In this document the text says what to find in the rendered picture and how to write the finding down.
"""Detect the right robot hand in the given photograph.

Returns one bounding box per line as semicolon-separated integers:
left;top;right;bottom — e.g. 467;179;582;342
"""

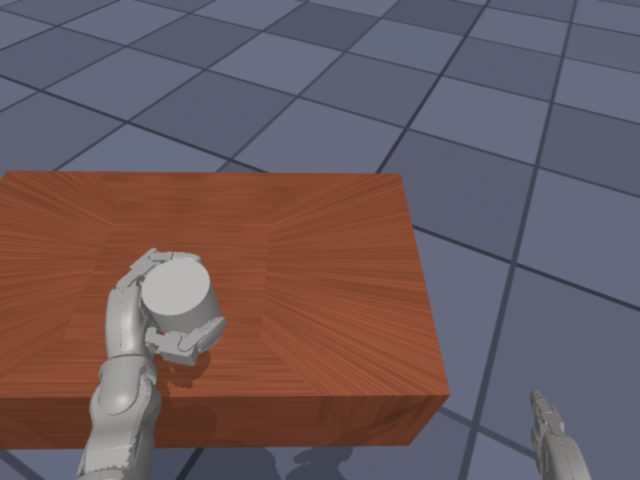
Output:
530;390;592;480

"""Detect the left robot hand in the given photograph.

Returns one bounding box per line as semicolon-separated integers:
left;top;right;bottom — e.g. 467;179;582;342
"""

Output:
105;248;227;366

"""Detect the left robot arm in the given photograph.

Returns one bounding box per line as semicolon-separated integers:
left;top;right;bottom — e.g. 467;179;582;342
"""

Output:
74;354;162;480

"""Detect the can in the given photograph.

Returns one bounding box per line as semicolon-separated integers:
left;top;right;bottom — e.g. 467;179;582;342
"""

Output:
141;259;223;353

